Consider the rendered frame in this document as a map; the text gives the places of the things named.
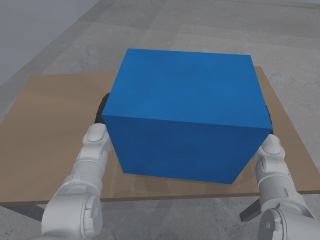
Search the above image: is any right robot upper arm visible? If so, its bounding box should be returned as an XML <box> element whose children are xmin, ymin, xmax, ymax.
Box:
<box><xmin>257</xmin><ymin>208</ymin><xmax>320</xmax><ymax>240</ymax></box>

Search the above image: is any left robot hand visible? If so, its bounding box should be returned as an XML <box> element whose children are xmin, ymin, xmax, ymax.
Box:
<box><xmin>94</xmin><ymin>93</ymin><xmax>110</xmax><ymax>124</ymax></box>

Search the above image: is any right robot forearm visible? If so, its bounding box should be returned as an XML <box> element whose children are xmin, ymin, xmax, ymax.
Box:
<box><xmin>252</xmin><ymin>134</ymin><xmax>318</xmax><ymax>221</ymax></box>

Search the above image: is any table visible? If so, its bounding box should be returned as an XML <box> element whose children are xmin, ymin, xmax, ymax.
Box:
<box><xmin>0</xmin><ymin>66</ymin><xmax>320</xmax><ymax>222</ymax></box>

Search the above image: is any left robot forearm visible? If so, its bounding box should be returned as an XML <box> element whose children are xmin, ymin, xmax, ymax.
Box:
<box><xmin>41</xmin><ymin>123</ymin><xmax>111</xmax><ymax>234</ymax></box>

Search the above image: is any left robot upper arm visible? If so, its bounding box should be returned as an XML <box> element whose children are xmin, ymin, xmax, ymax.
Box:
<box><xmin>26</xmin><ymin>192</ymin><xmax>103</xmax><ymax>240</ymax></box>

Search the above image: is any carton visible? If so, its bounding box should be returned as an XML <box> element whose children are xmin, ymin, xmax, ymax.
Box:
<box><xmin>101</xmin><ymin>48</ymin><xmax>273</xmax><ymax>185</ymax></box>

